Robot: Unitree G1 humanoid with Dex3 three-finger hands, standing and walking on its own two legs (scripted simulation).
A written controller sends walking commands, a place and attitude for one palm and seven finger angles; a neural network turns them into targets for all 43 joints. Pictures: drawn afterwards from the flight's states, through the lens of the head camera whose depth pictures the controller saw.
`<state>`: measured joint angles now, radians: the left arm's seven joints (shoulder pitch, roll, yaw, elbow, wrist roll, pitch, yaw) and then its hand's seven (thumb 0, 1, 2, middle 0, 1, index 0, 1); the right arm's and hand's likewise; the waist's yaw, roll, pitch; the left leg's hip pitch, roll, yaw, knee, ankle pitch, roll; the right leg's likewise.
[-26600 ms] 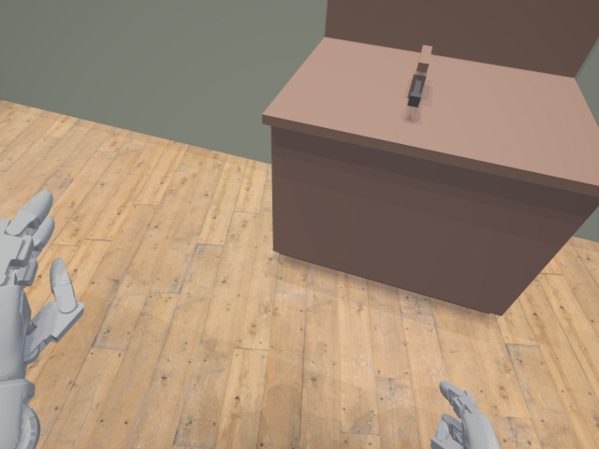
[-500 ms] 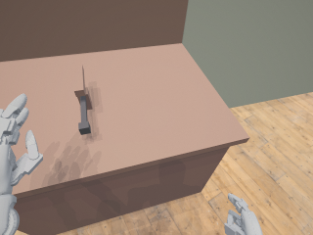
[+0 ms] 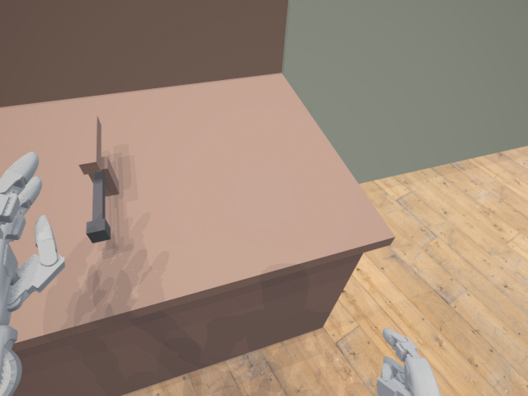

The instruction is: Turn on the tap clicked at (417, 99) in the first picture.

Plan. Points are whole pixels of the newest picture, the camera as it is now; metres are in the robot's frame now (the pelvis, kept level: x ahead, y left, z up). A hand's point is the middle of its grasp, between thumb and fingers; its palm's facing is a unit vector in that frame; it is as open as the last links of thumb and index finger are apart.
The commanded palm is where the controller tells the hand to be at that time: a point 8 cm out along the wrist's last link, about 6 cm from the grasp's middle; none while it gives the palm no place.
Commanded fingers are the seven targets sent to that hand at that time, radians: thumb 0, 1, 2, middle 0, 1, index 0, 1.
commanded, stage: shuffle to correct the standing spot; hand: left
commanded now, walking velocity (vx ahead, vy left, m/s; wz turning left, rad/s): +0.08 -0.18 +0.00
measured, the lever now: (98, 230) +0.35 +0.30 +0.03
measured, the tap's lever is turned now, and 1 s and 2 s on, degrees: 0 0 0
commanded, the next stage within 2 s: come to a stop and stand still in 0.42 s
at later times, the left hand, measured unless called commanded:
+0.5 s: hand (89, 267) +0.21 +0.21 +0.16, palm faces +0.37 -0.85 -0.38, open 7.4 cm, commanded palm +0.15 +0.25 +0.18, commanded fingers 0.00 0.90 0.90 -0.20 -0.30 -0.20 -0.30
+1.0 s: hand (104, 274) +0.22 +0.20 +0.14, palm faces +0.21 -0.87 -0.44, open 7.4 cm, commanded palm +0.16 +0.26 +0.18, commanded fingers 0.00 0.90 0.90 -0.20 -0.30 -0.20 -0.30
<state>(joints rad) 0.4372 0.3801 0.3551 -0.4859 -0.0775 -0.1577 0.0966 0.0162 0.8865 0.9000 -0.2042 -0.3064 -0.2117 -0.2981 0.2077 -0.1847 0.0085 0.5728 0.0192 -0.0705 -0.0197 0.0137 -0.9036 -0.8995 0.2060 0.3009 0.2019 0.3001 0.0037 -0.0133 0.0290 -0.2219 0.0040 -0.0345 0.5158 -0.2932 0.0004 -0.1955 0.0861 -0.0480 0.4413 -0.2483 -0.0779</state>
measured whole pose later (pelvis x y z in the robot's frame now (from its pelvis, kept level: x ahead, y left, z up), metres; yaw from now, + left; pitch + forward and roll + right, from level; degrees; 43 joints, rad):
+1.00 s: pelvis -0.01 -0.02 +0.00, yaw -2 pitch +0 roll +0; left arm 0.49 0.37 0.32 -0.45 -0.05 -0.21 0.03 0.01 0.89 0.90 -0.21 -0.31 -0.21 -0.30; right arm 0.24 -0.20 0.01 0.56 0.03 -0.08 0.02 0.01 -0.91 -0.90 0.20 0.30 0.20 0.30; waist -0.03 0.00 0.04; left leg -0.26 -0.01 0.07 0.50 -0.24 0.03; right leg -0.23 0.09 -0.02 0.49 -0.26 -0.08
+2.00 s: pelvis -0.01 +0.02 +0.00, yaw +0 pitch -1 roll -1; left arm 0.42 0.37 0.34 -0.44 -0.05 -0.18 0.08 0.02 0.89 0.90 -0.21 -0.31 -0.21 -0.30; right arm 0.20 -0.22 0.02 0.57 0.02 -0.09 -0.03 0.01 -0.90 -0.90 0.20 0.30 0.20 0.30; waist 0.03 0.00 0.04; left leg -0.23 -0.05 0.04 0.42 -0.19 0.07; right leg -0.18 0.05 -0.04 0.39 -0.20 -0.04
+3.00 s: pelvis +0.00 +0.05 +0.00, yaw +0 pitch +0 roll -1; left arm 0.38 0.38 0.35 -0.41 -0.03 -0.21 0.07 0.01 0.89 0.90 -0.20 -0.31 -0.21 -0.30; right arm 0.18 -0.19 0.04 0.54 0.02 -0.10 0.00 0.01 -0.90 -0.90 0.21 0.30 0.20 0.30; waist 0.03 -0.01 0.04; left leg -0.23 -0.08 0.07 0.45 -0.22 0.11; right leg -0.20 0.01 -0.02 0.44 -0.24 0.00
